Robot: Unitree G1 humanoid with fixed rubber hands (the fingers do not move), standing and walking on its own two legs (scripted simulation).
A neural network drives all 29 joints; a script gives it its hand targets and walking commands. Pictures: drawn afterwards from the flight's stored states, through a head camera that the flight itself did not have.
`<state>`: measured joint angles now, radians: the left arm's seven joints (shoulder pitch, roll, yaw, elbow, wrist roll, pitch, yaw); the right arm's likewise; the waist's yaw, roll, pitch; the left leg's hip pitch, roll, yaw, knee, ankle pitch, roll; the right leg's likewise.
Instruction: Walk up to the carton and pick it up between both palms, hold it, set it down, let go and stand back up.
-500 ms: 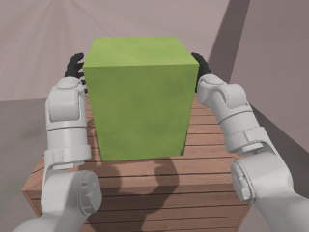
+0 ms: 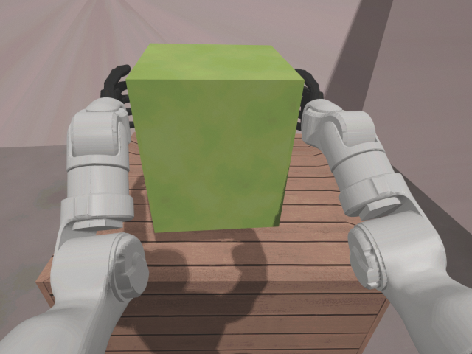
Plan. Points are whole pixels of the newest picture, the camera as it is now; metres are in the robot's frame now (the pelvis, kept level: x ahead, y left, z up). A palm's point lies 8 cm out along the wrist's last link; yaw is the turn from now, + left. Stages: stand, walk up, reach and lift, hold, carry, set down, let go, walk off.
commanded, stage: hold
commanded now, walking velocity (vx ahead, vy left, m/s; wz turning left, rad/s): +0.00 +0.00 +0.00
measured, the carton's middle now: (215, 135) +0.40 +0.02 +0.27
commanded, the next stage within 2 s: none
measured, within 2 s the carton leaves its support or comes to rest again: neither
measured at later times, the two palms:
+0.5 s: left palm (116, 123) +0.37 +0.17 +0.30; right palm (311, 123) +0.36 -0.14 +0.30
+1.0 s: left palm (107, 110) +0.36 +0.17 +0.33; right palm (308, 113) +0.36 -0.13 +0.32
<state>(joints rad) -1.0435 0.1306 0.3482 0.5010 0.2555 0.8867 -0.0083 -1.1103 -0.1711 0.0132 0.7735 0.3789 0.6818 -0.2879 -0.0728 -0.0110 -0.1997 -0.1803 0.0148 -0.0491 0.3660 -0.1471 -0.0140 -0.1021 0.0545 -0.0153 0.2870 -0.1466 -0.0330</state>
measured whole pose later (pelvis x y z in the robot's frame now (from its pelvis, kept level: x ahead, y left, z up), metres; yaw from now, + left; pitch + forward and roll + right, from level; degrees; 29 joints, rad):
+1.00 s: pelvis -0.01 +0.00 +0.00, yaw +0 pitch -2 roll -1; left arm -1.07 0.14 0.34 0.54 0.26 0.87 -0.01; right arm -1.12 -0.17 0.00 0.80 0.37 0.69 -0.28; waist -0.07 -0.01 -0.21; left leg -0.19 0.01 -0.06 0.38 -0.14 -0.01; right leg -0.11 0.06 -0.01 0.29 -0.14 -0.03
